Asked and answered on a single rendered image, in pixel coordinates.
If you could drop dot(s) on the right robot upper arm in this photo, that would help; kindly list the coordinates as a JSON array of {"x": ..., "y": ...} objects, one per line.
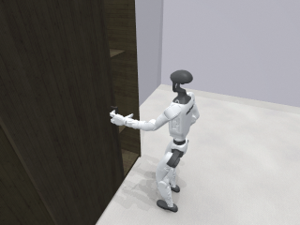
[{"x": 195, "y": 111}]

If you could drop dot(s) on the robot left forearm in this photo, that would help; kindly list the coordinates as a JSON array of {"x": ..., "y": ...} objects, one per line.
[{"x": 143, "y": 125}]

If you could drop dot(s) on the robot foot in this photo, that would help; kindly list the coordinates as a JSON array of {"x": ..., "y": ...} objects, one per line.
[
  {"x": 162, "y": 204},
  {"x": 175, "y": 188}
]

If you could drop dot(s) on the left robot foot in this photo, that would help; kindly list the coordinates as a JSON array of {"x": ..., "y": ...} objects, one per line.
[{"x": 162, "y": 204}]

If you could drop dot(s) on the left robot hand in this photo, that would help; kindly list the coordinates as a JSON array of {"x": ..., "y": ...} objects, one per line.
[{"x": 118, "y": 119}]

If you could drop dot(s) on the left robot upper arm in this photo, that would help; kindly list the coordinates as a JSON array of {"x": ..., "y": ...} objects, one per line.
[{"x": 168, "y": 115}]

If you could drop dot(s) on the wardrobe door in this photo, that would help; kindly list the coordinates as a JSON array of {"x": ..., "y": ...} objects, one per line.
[
  {"x": 56, "y": 93},
  {"x": 20, "y": 203}
]

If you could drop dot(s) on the handle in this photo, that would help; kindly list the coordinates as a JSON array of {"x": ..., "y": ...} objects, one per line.
[{"x": 116, "y": 110}]

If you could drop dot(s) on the right robot foot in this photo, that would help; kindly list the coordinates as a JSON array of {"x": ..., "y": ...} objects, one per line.
[{"x": 175, "y": 188}]

